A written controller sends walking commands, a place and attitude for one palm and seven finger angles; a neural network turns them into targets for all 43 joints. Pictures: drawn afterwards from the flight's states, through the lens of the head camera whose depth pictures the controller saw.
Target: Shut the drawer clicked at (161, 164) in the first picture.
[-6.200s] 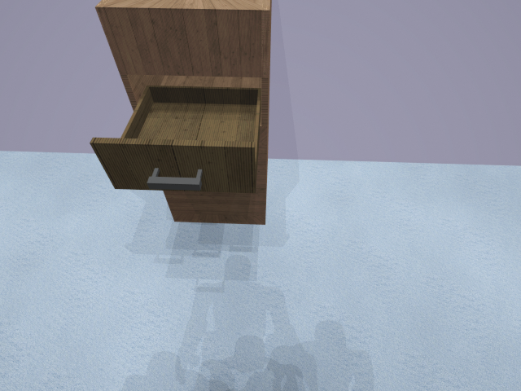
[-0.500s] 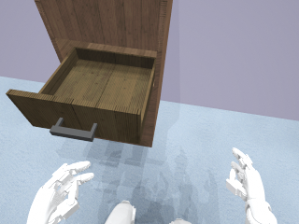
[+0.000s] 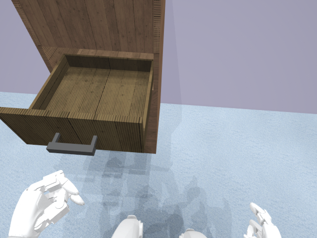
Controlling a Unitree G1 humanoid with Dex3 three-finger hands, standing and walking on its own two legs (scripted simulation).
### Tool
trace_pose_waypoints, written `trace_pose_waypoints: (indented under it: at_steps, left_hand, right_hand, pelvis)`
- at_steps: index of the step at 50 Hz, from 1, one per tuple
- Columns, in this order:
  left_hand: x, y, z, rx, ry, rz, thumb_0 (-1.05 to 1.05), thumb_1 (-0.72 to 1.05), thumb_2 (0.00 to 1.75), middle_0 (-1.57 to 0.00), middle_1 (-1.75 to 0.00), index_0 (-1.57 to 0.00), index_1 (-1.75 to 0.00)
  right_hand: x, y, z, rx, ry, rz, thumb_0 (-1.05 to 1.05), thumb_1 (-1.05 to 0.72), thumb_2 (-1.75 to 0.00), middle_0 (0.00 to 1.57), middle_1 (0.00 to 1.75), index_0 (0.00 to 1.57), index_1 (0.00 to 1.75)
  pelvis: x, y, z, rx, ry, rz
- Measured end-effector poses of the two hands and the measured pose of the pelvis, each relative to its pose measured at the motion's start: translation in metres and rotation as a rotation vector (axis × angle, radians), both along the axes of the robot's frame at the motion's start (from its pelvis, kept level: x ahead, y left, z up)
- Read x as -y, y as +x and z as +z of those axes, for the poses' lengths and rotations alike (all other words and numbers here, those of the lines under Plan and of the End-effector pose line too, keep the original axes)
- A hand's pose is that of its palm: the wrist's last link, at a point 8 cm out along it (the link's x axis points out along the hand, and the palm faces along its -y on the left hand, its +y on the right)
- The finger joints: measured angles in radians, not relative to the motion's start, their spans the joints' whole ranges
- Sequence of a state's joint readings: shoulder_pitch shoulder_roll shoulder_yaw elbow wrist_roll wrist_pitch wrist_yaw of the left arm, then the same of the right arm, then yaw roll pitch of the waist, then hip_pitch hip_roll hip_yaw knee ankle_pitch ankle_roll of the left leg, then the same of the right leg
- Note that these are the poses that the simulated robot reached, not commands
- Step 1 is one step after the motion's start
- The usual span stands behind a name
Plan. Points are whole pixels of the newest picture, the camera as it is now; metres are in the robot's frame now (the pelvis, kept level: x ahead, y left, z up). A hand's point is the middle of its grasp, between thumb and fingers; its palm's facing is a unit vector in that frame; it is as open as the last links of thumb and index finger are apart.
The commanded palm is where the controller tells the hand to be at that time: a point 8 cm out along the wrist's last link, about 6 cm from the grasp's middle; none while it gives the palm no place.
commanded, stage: raise the hand and make a fist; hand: left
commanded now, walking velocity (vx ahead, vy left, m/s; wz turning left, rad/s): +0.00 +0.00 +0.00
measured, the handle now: (73, 143) +0.37 +0.26 -0.01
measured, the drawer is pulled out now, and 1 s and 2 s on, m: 0.30 0.30 0.30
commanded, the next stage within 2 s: bring the fist close to the handle in 0.94 s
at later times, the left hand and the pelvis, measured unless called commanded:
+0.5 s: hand (50, 206) +0.18 +0.22 +0.08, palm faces -0.01 -1.00 -0.06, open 3.2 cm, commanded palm +0.15 +0.27 +0.09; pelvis +0.01 +0.02 +0.01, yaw +1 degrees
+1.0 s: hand (50, 206) +0.18 +0.22 +0.08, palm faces -0.01 -1.00 -0.07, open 3.2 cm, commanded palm +0.15 +0.27 +0.09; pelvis +0.01 +0.01 +0.01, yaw +1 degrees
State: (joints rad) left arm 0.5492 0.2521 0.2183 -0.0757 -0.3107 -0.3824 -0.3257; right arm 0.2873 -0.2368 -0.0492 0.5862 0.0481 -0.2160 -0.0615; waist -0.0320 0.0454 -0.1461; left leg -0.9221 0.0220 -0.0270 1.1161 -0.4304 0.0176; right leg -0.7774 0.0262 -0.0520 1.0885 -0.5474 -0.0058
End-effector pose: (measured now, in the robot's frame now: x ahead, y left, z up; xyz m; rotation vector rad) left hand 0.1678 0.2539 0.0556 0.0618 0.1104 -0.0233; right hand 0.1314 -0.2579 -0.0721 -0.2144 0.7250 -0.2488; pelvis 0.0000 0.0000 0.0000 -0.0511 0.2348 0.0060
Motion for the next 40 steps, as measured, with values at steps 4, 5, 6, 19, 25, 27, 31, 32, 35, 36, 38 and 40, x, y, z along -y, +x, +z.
trace_pose_waypoints:
  at_steps: [4,5,6,19,25,27,31,32,35,36,38,40]
  left_hand:
    - [0.000,-0.005,0.001,0.016,-0.008,-0.002,0.01,0.90,0.90,-1.07,-1.24,-1.07,-1.24]
    - [0.000,-0.006,0.002,0.022,-0.010,-0.002,0.01,0.90,0.90,-1.09,-1.26,-1.09,-1.26]
    - [0.000,-0.006,0.003,0.029,-0.010,-0.001,0.01,0.90,0.90,-1.11,-1.28,-1.11,-1.29]
    - [-0.009,-0.005,0.020,0.034,-0.008,0.007,0.01,0.90,0.90,-1.34,-1.54,-1.34,-1.54]
    - [-0.017,-0.007,0.025,0.030,0.000,0.016,0.01,0.90,0.90,-1.38,-1.58,-1.38,-1.58]
    - [-0.019,-0.007,0.027,0.032,0.004,0.014,0.01,0.90,0.90,-1.39,-1.59,-1.39,-1.59]
    - [-0.020,-0.006,0.030,0.033,0.003,0.007,0.01,0.90,0.90,-1.40,-1.59,-1.39,-1.60]
    - [-0.020,-0.006,0.029,0.031,0.002,0.005,0.01,0.90,0.90,-1.40,-1.59,-1.40,-1.60]
    - [-0.020,-0.006,0.027,0.022,-0.001,0.001,0.01,0.90,0.90,-1.40,-1.60,-1.40,-1.60]
    - [-0.020,-0.006,0.027,0.020,0.001,0.001,0.01,0.90,0.90,-1.40,-1.60,-1.40,-1.60]
    - [-0.021,-0.007,0.026,0.017,0.004,0.005,0.01,0.90,0.90,-1.40,-1.60,-1.40,-1.60]
    - [-0.021,-0.007,0.026,0.022,0.005,0.008,0.01,0.90,0.90,-1.40,-1.60,-1.40,-1.60]
  right_hand:
    - [-0.006,0.021,0.011,0.058,-0.022,0.034,0.02,-0.91,-0.90,0.20,0.30,0.20,0.30]
    - [-0.009,0.027,0.014,0.074,-0.022,0.047,0.02,-0.91,-0.90,0.20,0.30,0.20,0.30]
    - [-0.013,0.033,0.017,0.091,-0.022,0.060,0.02,-0.91,-0.90,0.20,0.30,0.20,0.30]
    - [-0.073,0.083,0.042,0.198,0.066,0.197,0.02,-0.90,-0.90,0.20,0.30,0.20,0.30]
    - [-0.075,0.076,0.040,0.166,0.066,0.198,0.01,-0.90,-0.90,0.21,0.30,0.20,0.30]
    - [-0.071,0.072,0.038,0.152,0.059,0.192,0.01,-0.90,-0.90,0.21,0.30,0.20,0.30]
    - [-0.062,0.062,0.035,0.125,0.045,0.165,0.02,-0.90,-0.90,0.20,0.30,0.20,0.30]
    - [-0.060,0.060,0.035,0.120,0.042,0.158,0.02,-0.90,-0.90,0.20,0.30,0.20,0.30]
    - [-0.053,0.054,0.034,0.112,0.032,0.136,0.02,-0.90,-0.90,0.20,0.30,0.20,0.30]
    - [-0.050,0.053,0.034,0.110,0.029,0.129,0.02,-0.90,-0.90,0.20,0.30,0.20,0.30]
    - [-0.047,0.050,0.034,0.107,0.024,0.119,0.02,-0.90,-0.90,0.20,0.30,0.20,0.30]
    - [-0.044,0.049,0.034,0.108,0.020,0.115,0.02,-0.90,-0.90,0.20,0.30,0.20,0.30]
  pelvis:
    - [-0.006,0.001,0.000,0.004,-0.005,0.006]
    - [-0.007,0.001,0.000,0.005,-0.006,0.008]
    - [-0.008,0.001,0.000,0.007,-0.008,0.010]
    - [-0.018,0.006,0.008,0.037,-0.021,0.025]
    - [-0.020,0.008,0.011,0.044,-0.024,0.028]
    - [-0.020,0.008,0.011,0.047,-0.025,0.029]
    - [-0.021,0.009,0.012,0.049,-0.024,0.027]
    - [-0.020,0.009,0.012,0.049,-0.023,0.027]
    - [-0.020,0.008,0.013,0.046,-0.022,0.023]
    - [-0.020,0.008,0.013,0.046,-0.021,0.022]
    - [-0.019,0.008,0.012,0.045,-0.021,0.021]
    - [-0.018,0.008,0.012,0.045,-0.021,0.022]
